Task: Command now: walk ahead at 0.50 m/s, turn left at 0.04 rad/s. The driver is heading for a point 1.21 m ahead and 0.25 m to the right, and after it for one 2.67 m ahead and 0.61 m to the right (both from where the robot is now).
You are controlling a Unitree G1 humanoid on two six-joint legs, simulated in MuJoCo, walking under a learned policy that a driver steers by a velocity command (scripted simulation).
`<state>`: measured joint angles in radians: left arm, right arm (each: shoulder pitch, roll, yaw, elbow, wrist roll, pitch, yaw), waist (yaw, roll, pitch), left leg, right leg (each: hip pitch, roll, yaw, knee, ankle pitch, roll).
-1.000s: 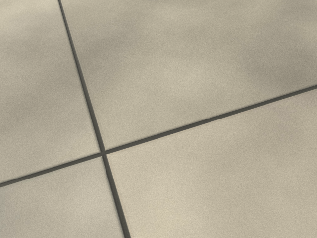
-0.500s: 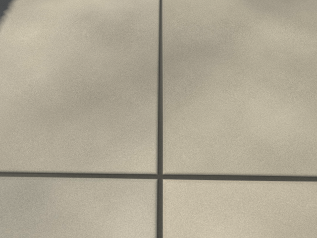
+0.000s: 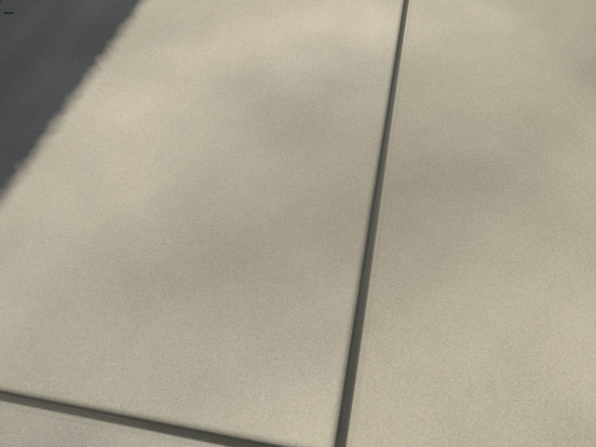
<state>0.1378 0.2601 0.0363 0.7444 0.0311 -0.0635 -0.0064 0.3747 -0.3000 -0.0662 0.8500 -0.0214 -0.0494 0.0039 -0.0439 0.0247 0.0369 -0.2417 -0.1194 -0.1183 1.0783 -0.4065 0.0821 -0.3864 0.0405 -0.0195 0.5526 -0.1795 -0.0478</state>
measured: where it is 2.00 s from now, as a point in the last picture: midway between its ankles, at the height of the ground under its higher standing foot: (395, 257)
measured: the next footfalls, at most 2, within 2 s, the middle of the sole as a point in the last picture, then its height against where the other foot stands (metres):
left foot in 0.38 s outside the picture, level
right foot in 0.90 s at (402, 421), level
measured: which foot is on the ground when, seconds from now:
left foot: up 0.00-0.36, down 0.38-0.90, up 0.92-1.00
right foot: down 0.00-0.40, up 0.42-0.88, down 0.90-1.00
